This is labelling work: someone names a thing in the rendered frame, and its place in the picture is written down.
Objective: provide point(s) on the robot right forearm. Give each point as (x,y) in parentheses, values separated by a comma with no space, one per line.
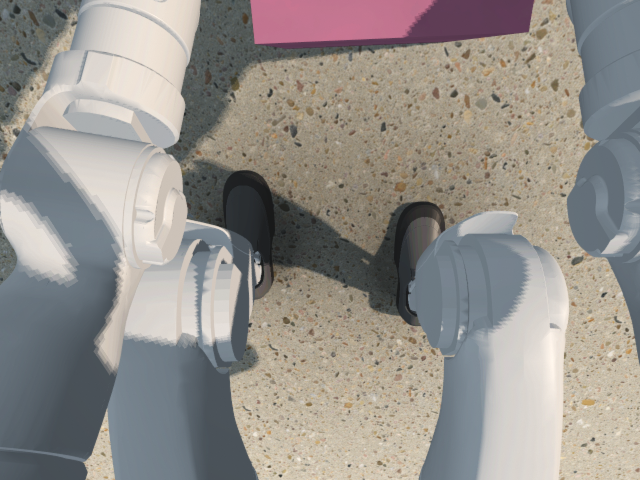
(608,40)

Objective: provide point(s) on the carton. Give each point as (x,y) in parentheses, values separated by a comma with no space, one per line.
(293,24)

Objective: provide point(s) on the robot left upper arm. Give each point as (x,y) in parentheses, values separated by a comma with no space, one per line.
(86,214)

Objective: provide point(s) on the robot right thigh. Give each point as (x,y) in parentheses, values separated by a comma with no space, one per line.
(501,413)

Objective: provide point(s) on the robot left forearm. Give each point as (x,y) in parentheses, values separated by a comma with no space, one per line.
(123,74)

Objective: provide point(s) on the robot right upper arm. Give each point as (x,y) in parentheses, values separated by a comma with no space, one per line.
(604,212)

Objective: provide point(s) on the right robot shin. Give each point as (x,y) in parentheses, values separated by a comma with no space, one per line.
(494,222)

